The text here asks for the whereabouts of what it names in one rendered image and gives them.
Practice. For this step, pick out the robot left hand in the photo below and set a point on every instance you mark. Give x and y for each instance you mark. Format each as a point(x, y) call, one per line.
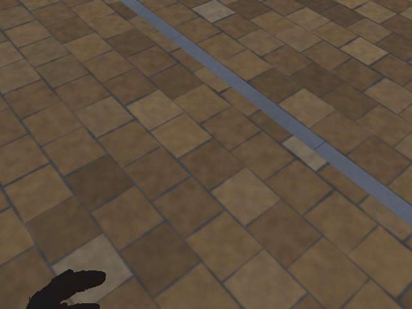
point(63, 287)

